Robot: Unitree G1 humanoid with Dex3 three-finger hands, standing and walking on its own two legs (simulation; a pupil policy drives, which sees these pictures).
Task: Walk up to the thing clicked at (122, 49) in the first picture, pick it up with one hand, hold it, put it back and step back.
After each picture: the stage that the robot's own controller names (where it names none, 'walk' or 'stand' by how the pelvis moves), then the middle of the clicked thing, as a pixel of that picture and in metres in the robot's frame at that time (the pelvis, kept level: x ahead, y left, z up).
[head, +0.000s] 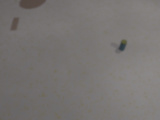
stand; (122, 45) +1.28 -0.47 -0.72
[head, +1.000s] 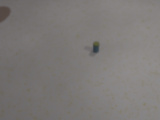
walk; (96, 47) +1.21 -0.06 -0.69
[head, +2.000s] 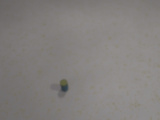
walk; (64, 85) +0.72 +0.22 -0.71
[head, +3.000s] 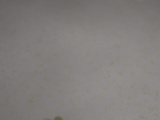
walk; out of the picture +0.41 +0.18 -0.70
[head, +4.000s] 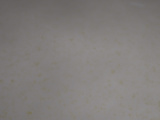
stand; out of the picture +0.33 +0.18 -0.72
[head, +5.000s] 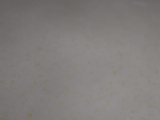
stand; out of the picture +0.30 +0.17 -0.72
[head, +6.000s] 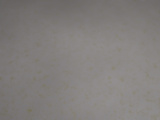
stand; out of the picture +0.32 +0.18 -0.72
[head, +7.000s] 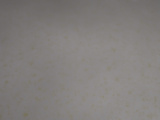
stand; out of the picture +0.30 +0.19 -0.72
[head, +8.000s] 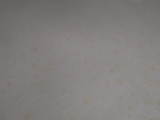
stand; out of the picture +0.29 +0.19 -0.73
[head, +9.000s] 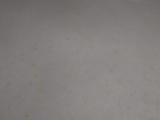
stand; out of the picture +0.29 +0.19 -0.73
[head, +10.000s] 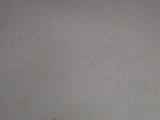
go down; out of the picture +0.31 +0.19 -0.71
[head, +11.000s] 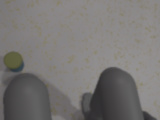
go down; (14, 62) +0.40 +0.21 -0.29
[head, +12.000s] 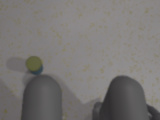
close in; (35, 66) +0.40 +0.20 -0.31
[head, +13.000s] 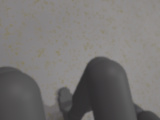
close in; out of the picture +0.39 +0.23 -0.22
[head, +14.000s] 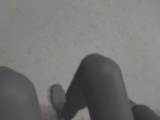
close; out of the picture +0.39 +0.24 -0.22
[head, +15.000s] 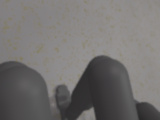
lift; out of the picture +0.35 +0.23 -0.22
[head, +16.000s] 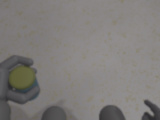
lift; (26, 84) +0.31 +0.18 +0.00
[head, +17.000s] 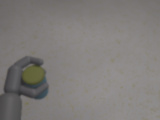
hold; (36, 83) +0.32 +0.17 +0.03
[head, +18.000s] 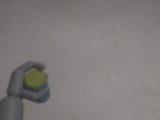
hold; (38, 87) +0.32 +0.16 +0.01
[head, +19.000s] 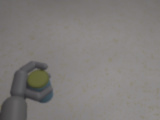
hold; (41, 87) +0.32 +0.15 +0.00
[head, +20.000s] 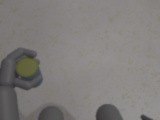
crouch; (30, 73) +0.36 +0.18 -0.05
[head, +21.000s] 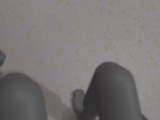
lower; out of the picture +0.40 +0.22 -0.18
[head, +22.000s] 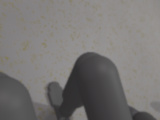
lower; out of the picture +0.40 +0.25 -0.22
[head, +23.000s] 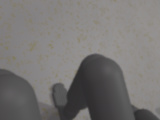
lower; out of the picture +0.40 +0.25 -0.22
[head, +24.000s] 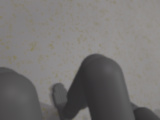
lower; out of the picture +0.39 +0.25 -0.23
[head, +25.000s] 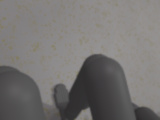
lower; out of the picture +0.39 +0.25 -0.22
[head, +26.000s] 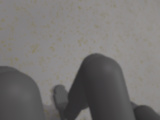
open; out of the picture +0.38 +0.23 -0.22
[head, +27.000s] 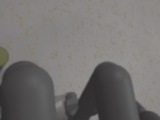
stand; out of the picture +0.37 +0.21 -0.23
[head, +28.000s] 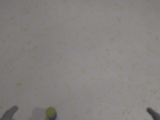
stand; (51, 114) +0.33 +0.17 -0.59
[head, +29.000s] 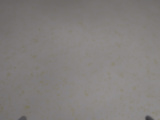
stand; out of the picture +0.31 +0.17 -0.67
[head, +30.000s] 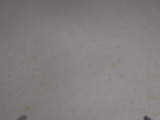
stand; out of the picture +0.32 +0.17 -0.67
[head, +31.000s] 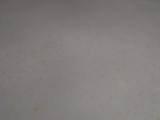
stand; out of the picture +0.34 +0.16 -0.72
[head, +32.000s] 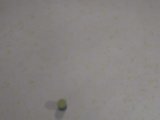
walk; (62, 105) +0.40 +0.14 -0.70
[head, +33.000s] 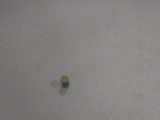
walk; (65, 82) +0.65 +0.20 -0.70
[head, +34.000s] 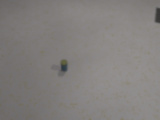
stand; (64, 65) +0.96 +0.18 -0.70
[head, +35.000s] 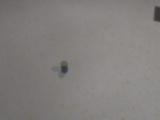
stand; (64, 67) +0.95 +0.18 -0.72
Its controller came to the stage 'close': yes
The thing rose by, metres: 0.72
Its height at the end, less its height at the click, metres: +0.00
